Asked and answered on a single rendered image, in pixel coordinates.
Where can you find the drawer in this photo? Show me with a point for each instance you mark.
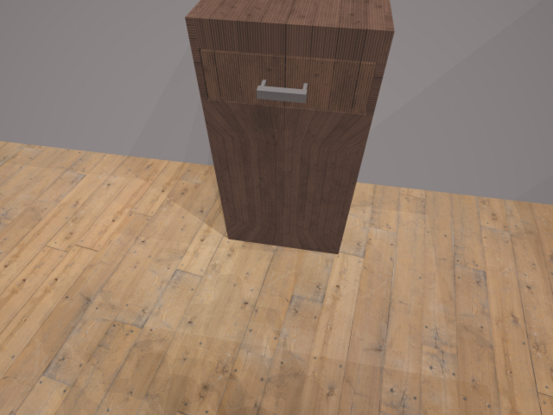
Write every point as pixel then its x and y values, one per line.
pixel 336 85

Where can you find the handle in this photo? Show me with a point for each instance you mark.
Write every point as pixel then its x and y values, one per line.
pixel 281 93

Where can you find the cabinet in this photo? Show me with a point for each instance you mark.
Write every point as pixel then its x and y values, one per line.
pixel 286 175

